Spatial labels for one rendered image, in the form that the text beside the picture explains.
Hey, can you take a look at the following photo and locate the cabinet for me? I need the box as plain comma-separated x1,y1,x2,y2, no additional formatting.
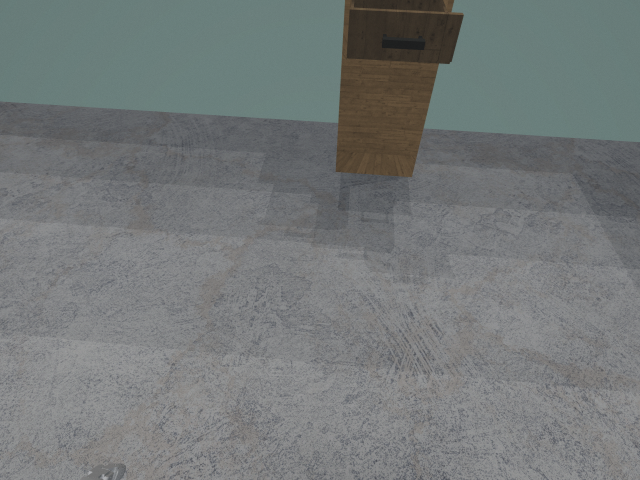
336,0,454,177

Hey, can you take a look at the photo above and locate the handle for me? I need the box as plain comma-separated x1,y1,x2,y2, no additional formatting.
382,34,425,50

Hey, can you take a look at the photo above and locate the drawer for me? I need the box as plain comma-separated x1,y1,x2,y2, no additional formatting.
347,0,464,64

